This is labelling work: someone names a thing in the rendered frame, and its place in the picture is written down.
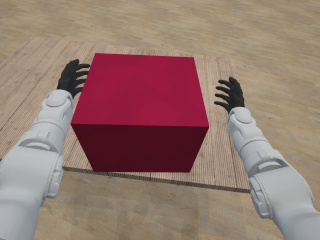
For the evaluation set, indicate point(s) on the robot left hand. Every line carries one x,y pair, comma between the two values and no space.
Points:
69,75

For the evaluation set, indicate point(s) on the carton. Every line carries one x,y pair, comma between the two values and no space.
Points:
141,113

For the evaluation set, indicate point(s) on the robot right hand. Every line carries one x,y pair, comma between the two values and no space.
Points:
235,98

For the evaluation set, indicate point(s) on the robot right forearm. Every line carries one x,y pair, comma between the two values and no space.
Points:
253,148

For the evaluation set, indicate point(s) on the table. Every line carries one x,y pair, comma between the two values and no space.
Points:
33,70

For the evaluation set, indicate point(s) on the left robot upper arm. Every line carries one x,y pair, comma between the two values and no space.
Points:
29,176

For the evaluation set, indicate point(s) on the right robot upper arm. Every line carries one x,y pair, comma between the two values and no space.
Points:
281,195

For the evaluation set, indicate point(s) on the robot left forearm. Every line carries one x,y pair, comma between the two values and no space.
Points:
49,130

